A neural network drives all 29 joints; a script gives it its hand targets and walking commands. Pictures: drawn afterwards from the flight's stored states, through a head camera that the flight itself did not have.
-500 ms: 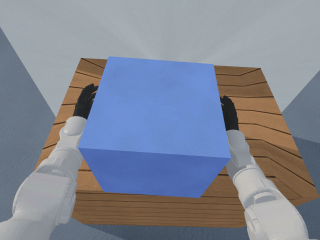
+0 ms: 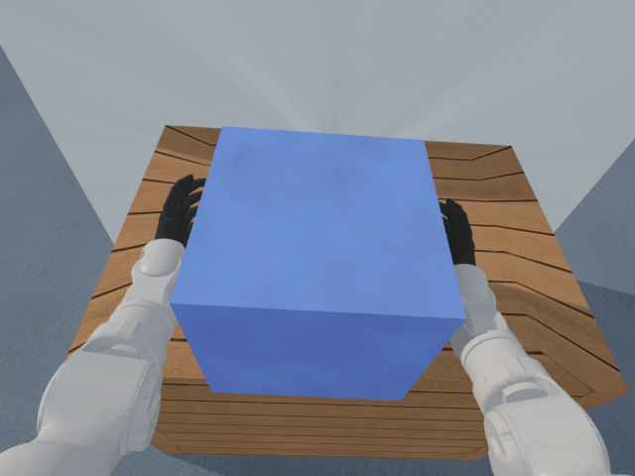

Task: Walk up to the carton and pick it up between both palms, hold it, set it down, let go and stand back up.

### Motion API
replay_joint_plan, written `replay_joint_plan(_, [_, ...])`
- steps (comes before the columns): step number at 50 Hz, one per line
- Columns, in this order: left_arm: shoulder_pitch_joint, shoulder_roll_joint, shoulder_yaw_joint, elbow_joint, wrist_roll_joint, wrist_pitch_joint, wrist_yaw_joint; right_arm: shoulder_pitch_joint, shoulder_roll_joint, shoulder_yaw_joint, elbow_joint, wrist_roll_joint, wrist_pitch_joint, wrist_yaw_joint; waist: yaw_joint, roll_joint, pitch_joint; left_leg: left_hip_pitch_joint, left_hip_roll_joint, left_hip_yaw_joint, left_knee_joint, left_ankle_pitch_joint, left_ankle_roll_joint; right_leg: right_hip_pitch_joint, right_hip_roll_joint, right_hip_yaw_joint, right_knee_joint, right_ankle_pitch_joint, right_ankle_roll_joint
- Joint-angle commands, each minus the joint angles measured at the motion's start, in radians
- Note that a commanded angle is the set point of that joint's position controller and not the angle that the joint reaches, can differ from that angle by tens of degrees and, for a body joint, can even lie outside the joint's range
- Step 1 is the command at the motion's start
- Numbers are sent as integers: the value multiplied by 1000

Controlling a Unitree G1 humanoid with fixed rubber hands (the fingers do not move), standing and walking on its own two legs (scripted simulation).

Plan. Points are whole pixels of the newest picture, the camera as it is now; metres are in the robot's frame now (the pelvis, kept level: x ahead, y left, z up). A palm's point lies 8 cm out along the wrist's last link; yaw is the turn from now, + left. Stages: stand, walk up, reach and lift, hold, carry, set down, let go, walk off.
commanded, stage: reach and lift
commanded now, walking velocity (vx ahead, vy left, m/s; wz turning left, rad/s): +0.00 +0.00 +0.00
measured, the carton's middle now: (315, 269) +0.40 -0.01 +0.00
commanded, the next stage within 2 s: none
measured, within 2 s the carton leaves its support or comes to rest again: leaves its support in 0.62 s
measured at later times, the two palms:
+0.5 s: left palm (177, 231) +0.42 +0.18 +0.06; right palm (454, 254) +0.38 -0.20 +0.05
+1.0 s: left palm (167, 220) +0.41 +0.18 +0.09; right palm (464, 241) +0.37 -0.19 +0.10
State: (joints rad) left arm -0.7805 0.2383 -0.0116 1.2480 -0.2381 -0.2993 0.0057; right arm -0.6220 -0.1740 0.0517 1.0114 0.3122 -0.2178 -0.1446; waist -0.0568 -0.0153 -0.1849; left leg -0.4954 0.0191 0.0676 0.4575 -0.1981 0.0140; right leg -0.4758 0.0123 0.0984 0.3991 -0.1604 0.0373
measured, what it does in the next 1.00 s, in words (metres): stands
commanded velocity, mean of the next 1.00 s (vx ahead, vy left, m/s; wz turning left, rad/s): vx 0.00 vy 0.00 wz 0.00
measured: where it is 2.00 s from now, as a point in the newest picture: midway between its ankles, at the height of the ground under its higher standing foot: outside the picture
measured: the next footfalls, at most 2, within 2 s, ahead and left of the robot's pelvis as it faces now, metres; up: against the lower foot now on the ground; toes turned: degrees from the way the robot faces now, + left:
none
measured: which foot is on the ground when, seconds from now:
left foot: down 0.00-1.00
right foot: down 0.00-1.00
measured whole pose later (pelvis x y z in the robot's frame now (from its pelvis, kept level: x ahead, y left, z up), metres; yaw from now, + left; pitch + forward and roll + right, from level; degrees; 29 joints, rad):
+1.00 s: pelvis +0.02 +0.01 +0.00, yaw +0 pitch +7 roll -1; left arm -0.67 0.22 0.00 1.05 -0.17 -0.21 0.05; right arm -0.53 -0.15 -0.04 0.79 0.20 -0.07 -0.14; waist -0.06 -0.02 -0.17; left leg -0.35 0.02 0.07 0.46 -0.23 0.01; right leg -0.31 0.01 0.10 0.35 -0.18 0.04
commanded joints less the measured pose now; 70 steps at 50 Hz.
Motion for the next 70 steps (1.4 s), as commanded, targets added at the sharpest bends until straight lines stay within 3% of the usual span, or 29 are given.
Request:
replay_joint_plan(1, [-449, 11, -17, -37, 68, -59, -3, -442, 46, -95, -113, -107, -7, 21, -27, 36, -330, 316, 4, -74, 31, 101, -32, 14, 10, -134, -25, 3, -48])
replay_joint_plan(10, [-383, -50, -3, -96, 92, -73, -19, -389, 102, -62, -182, -110, -29, 18, -19, 26, -404, 378, -2, -80, 61, 268, -43, 85, 18, -131, -11, 179, -36])
replay_joint_plan(13, [-372, -74, 12, -106, 119, -69, -22, -374, 110, -65, -159, -122, -30, 17, -16, 50, -411, 413, 1, -84, 66, 332, -54, 89, 24, -130, -14, 228, -40])
replay_joint_plan(18, [-390, -135, 19, -117, 167, -85, -47, -394, 191, -51, -193, -158, -42, 33, -9, 59, -423, 424, 1, -81, 63, 345, -53, 128, 24, -133, -12, 251, -40])
replay_joint_plan(19, [-398, -139, 30, -81, 186, -82, -54, -403, 195, -66, -180, -182, -45, 32, -19, 49, -398, 421, -1, -80, 62, 323, -51, 128, 20, -130, -21, 240, -37])
replay_joint_plan(23, [-475, -351, -18, -104, 226, -101, -105, -449, 437, -6, -196, -254, -51, 80, -9, 44, -388, 423, -2, -73, 33, 314, -47, 169, 18, -133, -34, 244, -37])
replay_joint_plan(26, [-554, -604, -118, -119, 256, -108, -155, -518, 701, 122, -278, -297, -60, 150, -9, 67, -432, 421, -10, -67, 5, 280, -41, 217, 23, -133, -40, 260, -39])
replay_joint_plan(27, [-595, -632, -156, -135, 237, -113, -155, -550, 723, 140, -305, -305, -54, 156, -14, 77, -460, 419, -8, -73, 5, 277, -44, 218, 25, -125, -39, 250, -39])
replay_joint_plan(28, [-610, -642, -168, -128, 225, -110, -153, -565, 732, 157, -332, -300, -49, 159, -8, 69, -467, 413, -13, -70, 8, 279, -43, 233, 28, -113, -38, 254, -41])
replay_joint_plan(30, [-630, -687, -224, -157, 190, -103, -141, -586, 734, 159, -368, -296, -34, 164, -31, 84, -492, 425, -8, -87, 10, 315, -55, 212, 39, -112, -44, 242, -45])
replay_joint_plan(34, [-627, -725, -254, -212, 158, -77, -124, -599, 728, 181, -427, -259, 5, 178, -13, 88, -475, 438, -5, -95, 4, 341, -62, 202, 50, -101, -52, 201, -52])
replay_joint_plan(37, [-595, -744, -267, -298, 144, -56, -109, -540, 730, 222, -428, -223, 44, 185, -1, 98, -489, 477, -10, -105, 11, 417, -69, 221, 58, -95, -51, 242, -56])
replay_joint_plan(38, [-582, -765, -287, -354, 137, -50, -101, -533, 724, 237, -449, -202, 49, 187, 1, 127, -515, 506, -6, -115, 9, 453, -81, 218, 61, -103, -46, 265, -59])
replay_joint_plan(40, [-587, -760, -281, -350, 127, -31, -105, -543, 726, 251, -454, -200, 71, 185, -1, 102, -492, 506, -10, -118, 14, 457, -77, 223, 60, -96, -50, 264, -57])
replay_joint_plan(43, [-547, -790, -307, -480, 125, -1, -86, -524, 710, 287, -507, -156, 90, 191, 13, 135, -520, 580, -5, -132, 21, 569, -96, 220, 73, -109, -49, 319, -61])
replay_joint_plan(46, [-465, -792, -299, -538, 136, 48, -87, -480, 708, 332, -575, -123, 116, 189, 30, 120, -501, 607, -11, -129, 22, 614, -105, 250, 72, -102, -66, 347, -55])
replay_joint_plan(51, [-467, -756, -260, -600, 163, 128, -96, -505, 649, 307, -579, -122, 170, 189, 22, 99, -342, 587, -11, -136, -32, 505, -103, 276, 64, -101, -104, 255, -53])
replay_joint_plan(54, [-514, -770, -277, -643, 162, 172, -94, -559, 649, 299, -590, -105, 189, 193, 18, 120, -282, 558, -15, -129, -57, 441, -112, 286, 59, -98, -116, 210, -55])
replay_joint_plan(59, [-547, -762, -223, -595, 171, 262, -102, -621, 620, 227, -531, -110, 246, 205, 16, 114, -161, 457, -19, -119, -132, 209, -91, 277, 50, -88, -136, 64, -71])
replay_joint_plan(63, [-606, -752, -174, -578, 179, 319, -102, -740, 605, 183, -546, -113, 271, 225, 38, 101, -130, 404, -16, -108, -175, 63, -76, 252, 54, -94, -140, -35, -84])
replay_joint_plan(67, [-674, -794, -237, -649, 132, 336, -76, -809, 636, 207, -607, -92, 273, 237, 45, 109, -236, 438, -9, -119, -162, 70, -81, 234, 63, -94, -128, -35, -88])
replay_joint_plan(70, [-655, -779, -208, -616, 150, 363, -72, -810, 633, 187, -577, -97, 290, 242, 46, 111, -221, 418, -11, -117, -166, 51, -74, 230, 62, -96, -128, -43, -87])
